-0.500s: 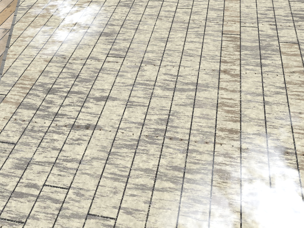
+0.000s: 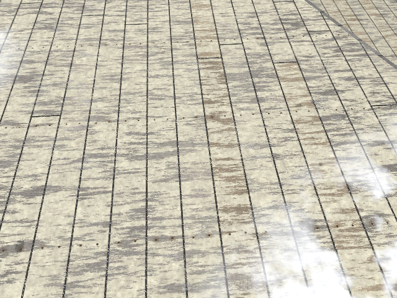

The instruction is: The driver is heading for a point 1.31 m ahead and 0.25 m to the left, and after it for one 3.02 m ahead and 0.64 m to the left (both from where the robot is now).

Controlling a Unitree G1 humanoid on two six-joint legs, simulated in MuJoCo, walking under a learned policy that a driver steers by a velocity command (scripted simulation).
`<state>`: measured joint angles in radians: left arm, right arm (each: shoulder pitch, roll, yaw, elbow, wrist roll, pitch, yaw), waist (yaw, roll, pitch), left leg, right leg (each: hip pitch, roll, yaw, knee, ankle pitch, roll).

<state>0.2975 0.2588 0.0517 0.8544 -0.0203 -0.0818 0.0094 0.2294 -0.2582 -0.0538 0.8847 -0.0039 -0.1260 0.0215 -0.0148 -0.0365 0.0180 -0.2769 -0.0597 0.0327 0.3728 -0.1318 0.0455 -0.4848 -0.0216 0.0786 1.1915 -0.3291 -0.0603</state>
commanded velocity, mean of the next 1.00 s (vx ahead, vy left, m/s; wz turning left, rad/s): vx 0.50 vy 0.00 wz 0.35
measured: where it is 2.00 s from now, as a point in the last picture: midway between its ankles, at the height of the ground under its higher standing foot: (148, 165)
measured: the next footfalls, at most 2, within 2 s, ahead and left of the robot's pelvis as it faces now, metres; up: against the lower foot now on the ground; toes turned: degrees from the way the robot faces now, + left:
right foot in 0.32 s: +0.34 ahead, -0.16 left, +0.00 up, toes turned +4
left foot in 0.84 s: +0.55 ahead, +0.17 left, +0.00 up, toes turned +26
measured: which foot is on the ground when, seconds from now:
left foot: down 0.00-0.32, up 0.34-0.82, down 0.84-1.00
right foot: up 0.00-0.30, down 0.32-0.86, up 0.88-1.00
